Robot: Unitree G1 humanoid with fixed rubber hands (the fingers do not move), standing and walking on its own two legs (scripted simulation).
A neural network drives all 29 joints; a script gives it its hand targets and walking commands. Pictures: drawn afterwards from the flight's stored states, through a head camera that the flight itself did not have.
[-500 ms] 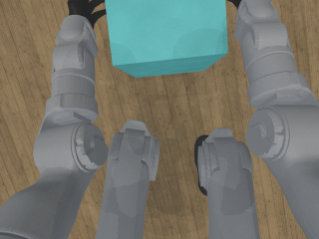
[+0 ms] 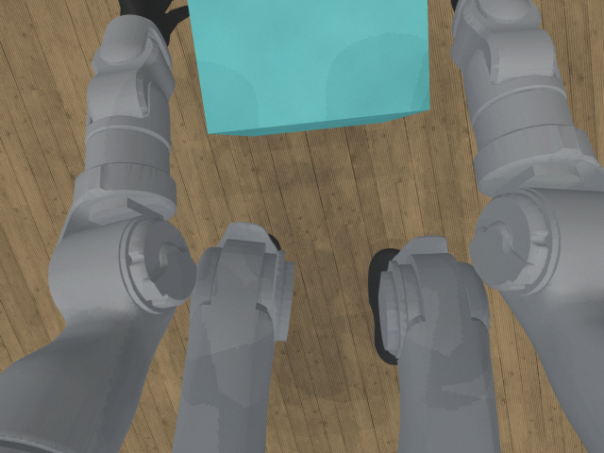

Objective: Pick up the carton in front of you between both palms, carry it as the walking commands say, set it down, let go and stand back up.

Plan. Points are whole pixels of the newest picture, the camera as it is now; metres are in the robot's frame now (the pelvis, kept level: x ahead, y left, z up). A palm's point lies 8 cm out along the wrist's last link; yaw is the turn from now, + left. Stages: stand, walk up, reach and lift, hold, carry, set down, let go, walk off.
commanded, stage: set down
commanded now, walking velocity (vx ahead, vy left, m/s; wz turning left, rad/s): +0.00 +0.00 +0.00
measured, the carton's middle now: (309, 41) +0.53 +0.05 -0.26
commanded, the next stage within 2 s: let go in 1.42 s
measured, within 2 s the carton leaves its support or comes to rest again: neither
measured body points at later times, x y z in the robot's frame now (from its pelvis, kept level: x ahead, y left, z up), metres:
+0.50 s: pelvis +0.00 +0.00 -0.02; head +0.36 +0.02 +0.24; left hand +0.53 +0.25 -0.17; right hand +0.58 -0.13 -0.17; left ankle +0.11 +0.12 -0.35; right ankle +0.10 -0.11 -0.35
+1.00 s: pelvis +0.01 +0.00 +0.11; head +0.34 +0.02 +0.41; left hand +0.54 +0.25 +0.00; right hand +0.59 -0.14 -0.01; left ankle +0.11 +0.12 -0.35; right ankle +0.10 -0.11 -0.35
